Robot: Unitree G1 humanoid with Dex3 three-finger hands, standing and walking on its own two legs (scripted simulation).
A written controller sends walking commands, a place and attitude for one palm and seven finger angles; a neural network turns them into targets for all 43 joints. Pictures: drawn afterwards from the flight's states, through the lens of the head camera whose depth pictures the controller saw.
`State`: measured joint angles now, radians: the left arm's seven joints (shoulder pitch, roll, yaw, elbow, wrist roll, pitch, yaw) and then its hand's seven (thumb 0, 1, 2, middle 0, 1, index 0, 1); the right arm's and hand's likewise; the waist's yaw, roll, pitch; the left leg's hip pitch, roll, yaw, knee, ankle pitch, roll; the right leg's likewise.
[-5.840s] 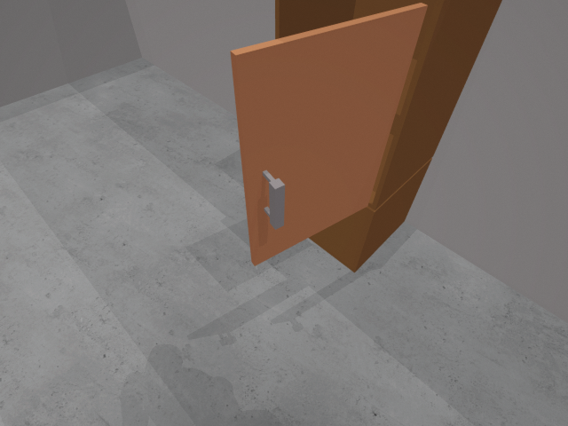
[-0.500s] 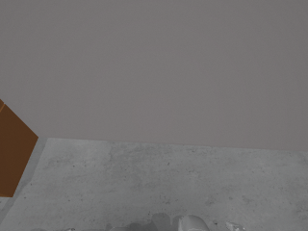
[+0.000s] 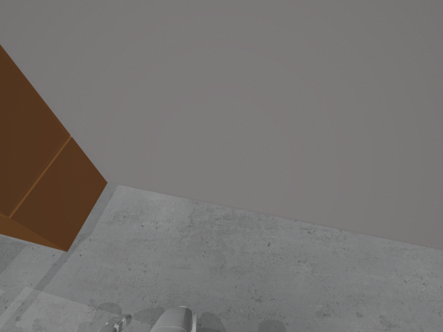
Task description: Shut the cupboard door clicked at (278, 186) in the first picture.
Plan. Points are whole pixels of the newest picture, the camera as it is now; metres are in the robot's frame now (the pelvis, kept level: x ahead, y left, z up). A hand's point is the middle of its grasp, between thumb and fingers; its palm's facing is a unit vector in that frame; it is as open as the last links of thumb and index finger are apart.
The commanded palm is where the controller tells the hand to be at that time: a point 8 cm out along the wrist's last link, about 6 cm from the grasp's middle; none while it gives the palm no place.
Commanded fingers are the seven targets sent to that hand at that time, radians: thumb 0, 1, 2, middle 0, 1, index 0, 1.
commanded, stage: turn to face it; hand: left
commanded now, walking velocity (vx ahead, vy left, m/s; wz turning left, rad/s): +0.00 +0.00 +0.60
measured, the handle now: out of the picture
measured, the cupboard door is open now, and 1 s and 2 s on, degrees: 77 77 77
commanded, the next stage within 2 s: take the last steps up to it in 1.78 s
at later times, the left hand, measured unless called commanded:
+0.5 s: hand out of the picture +0.01 +0.28 -0.18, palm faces +0.32 -0.92 -0.24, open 7.4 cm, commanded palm none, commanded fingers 0.00 0.90 0.90 -0.20 -0.30 -0.20 -0.30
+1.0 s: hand out of the picture +0.02 +0.18 -0.15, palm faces +0.53 -0.80 -0.27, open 7.4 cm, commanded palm none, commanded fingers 0.00 0.90 0.90 -0.20 -0.30 -0.20 -0.30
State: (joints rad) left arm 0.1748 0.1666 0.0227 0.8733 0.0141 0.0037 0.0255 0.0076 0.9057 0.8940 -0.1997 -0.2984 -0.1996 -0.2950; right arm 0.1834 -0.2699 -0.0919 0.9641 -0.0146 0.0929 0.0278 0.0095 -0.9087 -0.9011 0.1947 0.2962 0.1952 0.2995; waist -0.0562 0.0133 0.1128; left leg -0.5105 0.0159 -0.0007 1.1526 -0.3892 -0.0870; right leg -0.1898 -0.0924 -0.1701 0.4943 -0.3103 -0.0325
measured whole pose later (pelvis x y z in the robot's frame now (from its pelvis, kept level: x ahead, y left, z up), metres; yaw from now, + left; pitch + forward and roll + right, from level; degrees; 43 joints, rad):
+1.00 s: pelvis +0.03 -0.03 +0.00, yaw +35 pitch +0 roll +3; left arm 0.17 0.16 0.02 0.87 0.01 0.00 0.03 0.01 0.91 0.89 -0.20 -0.30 -0.20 -0.30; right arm 0.19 -0.27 -0.09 0.98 -0.02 0.09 0.03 0.01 -0.91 -0.90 0.20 0.30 0.20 0.30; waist -0.06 0.02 0.10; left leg -0.50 0.01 -0.02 1.17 -0.38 -0.08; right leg -0.18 -0.08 -0.16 0.49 -0.31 -0.04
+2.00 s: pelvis +0.07 -0.03 +0.00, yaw +61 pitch -1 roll +3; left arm 0.22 0.15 0.04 0.95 0.01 -0.02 0.03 0.00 0.93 0.89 -0.20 -0.30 -0.20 -0.30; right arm 0.23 -0.23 -0.08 1.05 -0.02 0.07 0.01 0.01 -0.91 -0.90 0.20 0.30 0.20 0.30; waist -0.02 0.03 0.07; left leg -0.46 0.01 -0.03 1.13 -0.35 -0.06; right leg -0.17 -0.05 -0.16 0.45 -0.27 -0.05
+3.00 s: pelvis +0.11 +0.24 -0.01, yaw +64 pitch -1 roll +2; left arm 0.14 0.14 0.04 0.99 0.01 -0.06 0.00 0.00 0.91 0.89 -0.20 -0.30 -0.20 -0.29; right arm 0.34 -0.15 -0.04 1.15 -0.02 -0.01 0.00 0.01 -0.91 -0.90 0.20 0.30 0.20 0.30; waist -0.05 0.02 0.11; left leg -0.40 0.06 0.04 1.14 -0.33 0.00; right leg -0.25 -0.01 -0.14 0.50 -0.24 -0.08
